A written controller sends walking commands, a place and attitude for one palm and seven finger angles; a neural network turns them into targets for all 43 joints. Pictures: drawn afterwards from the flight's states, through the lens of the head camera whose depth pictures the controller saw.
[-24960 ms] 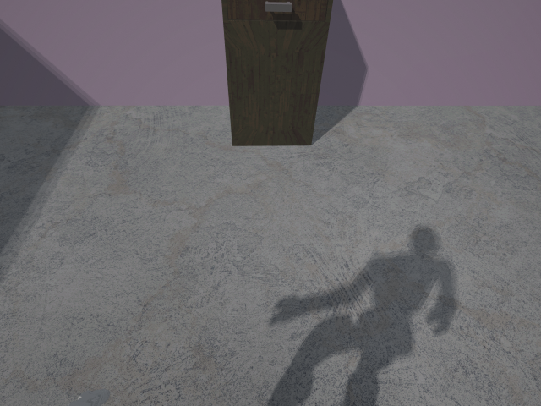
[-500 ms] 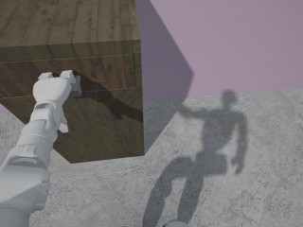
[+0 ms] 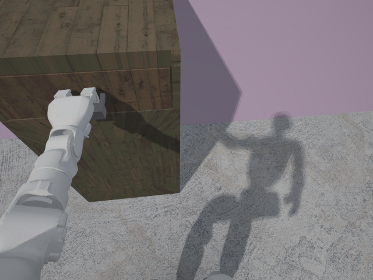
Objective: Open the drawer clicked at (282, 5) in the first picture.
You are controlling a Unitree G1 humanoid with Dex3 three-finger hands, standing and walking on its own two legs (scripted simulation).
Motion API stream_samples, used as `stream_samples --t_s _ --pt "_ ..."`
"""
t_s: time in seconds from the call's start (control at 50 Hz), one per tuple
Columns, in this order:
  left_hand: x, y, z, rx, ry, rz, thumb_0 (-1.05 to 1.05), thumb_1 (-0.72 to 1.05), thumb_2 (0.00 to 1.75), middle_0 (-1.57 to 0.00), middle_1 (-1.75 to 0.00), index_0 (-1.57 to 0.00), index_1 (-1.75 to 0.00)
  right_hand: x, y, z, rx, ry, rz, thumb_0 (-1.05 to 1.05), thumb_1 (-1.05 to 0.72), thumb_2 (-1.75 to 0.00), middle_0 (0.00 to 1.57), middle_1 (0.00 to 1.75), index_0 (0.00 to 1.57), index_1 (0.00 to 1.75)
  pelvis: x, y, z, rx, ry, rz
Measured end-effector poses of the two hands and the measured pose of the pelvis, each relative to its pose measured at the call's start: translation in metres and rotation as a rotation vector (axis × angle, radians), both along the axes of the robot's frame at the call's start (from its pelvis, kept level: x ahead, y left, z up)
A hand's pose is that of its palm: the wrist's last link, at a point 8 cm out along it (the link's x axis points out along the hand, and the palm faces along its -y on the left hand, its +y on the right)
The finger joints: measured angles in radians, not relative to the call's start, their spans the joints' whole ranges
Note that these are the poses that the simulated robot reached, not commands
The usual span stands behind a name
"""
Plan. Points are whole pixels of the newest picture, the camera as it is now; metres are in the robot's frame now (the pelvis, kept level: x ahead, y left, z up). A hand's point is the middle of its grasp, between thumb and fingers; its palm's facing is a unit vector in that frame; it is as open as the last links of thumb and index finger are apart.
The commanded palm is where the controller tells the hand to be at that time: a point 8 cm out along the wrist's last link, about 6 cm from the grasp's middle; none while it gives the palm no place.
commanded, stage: close the thumb around the handle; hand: left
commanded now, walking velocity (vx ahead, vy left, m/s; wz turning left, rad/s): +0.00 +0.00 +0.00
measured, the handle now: (81, 105) +0.51 +0.24 +0.04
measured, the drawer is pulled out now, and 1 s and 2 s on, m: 0.00 0.06 0.19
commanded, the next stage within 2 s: pull the drawer open in 0.20 s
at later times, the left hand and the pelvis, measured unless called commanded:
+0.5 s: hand (82, 127) +0.46 +0.23 +0.02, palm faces -0.04 -0.02 -1.00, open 6.1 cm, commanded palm +0.42 +0.23 +0.08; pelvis +0.00 +0.00 +0.00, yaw +0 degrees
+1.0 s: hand (79, 148) +0.40 +0.23 +0.02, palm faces -0.01 -0.05 -1.00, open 6.1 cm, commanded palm +0.36 +0.23 +0.08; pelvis +0.03 +0.00 +0.01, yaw +0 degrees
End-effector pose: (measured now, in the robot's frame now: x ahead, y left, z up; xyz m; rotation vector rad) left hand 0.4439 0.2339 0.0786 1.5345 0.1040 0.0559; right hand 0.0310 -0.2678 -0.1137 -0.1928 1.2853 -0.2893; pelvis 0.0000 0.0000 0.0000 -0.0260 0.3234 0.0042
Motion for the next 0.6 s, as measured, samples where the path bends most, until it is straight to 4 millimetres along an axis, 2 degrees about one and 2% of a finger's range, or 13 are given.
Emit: stream_samples --t_s 0.1,0.4,0.5,0.6 --pt "0.0 0.0 -0.001 0.012 0.015 -0.009 0.0 0.63 0.79 -0.36 -1.3 -0.4 -1.33 -0.003 0.001 0.0 -0.001 0.004 -0.003 0.01 -0.91 -0.9 0.2 0.29 0.2 0.3 -0.001 0.001 0.0 0.0 -0.001 0.001" --pt "-0.001 -0.001 -0.002 0.021 0.007 -0.002 0.0 0.63 0.79 -0.33 -1.34 -0.38 -1.35 -0.011 -0.002 -0.002 0.003 0.028 -0.005 0.01 -0.91 -0.9 0.2 0.29 0.2 0.3 -0.001 -0.002 -0.001 0.0 0.006 0.007" --pt "-0.003 -0.001 -0.002 0.014 0.009 0.001 0.0 0.64 0.78 -0.32 -1.34 -0.37 -1.35 -0.006 -0.003 0.0 0.007 0.016 -0.016 0.01 -0.91 -0.9 0.2 0.29 0.2 0.3 0.003 -0.003 0.001 0.001 0.0 -0.004" --pt "-0.01 -0.001 -0.002 0.001 0.004 -0.001 0.01 0.65 0.76 -0.3 -1.35 -0.37 -1.35 0.006 -0.003 0.002 0.015 -0.009 -0.022 0.01 -0.91 -0.9 0.2 0.29 0.2 0.3 0.011 -0.002 0.004 0.001 -0.008 -0.015"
